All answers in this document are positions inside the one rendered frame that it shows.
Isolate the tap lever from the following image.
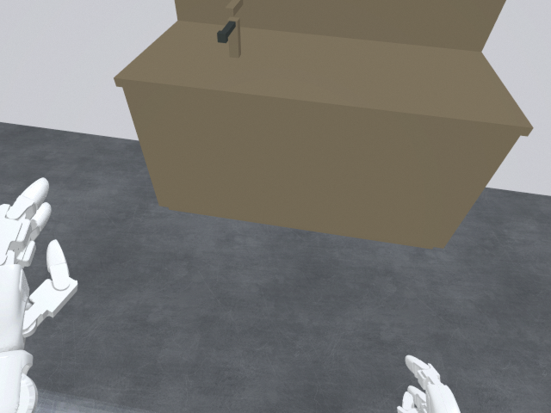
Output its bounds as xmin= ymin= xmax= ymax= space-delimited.
xmin=217 ymin=21 xmax=236 ymax=43

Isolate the robot left hand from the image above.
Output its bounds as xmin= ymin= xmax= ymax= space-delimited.
xmin=0 ymin=177 xmax=77 ymax=353

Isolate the counter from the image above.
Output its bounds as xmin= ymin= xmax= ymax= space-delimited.
xmin=114 ymin=0 xmax=534 ymax=250

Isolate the robot right hand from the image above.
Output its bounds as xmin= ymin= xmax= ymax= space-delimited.
xmin=397 ymin=355 xmax=461 ymax=413

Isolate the robot left forearm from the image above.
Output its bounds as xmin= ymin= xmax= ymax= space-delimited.
xmin=0 ymin=350 xmax=38 ymax=413

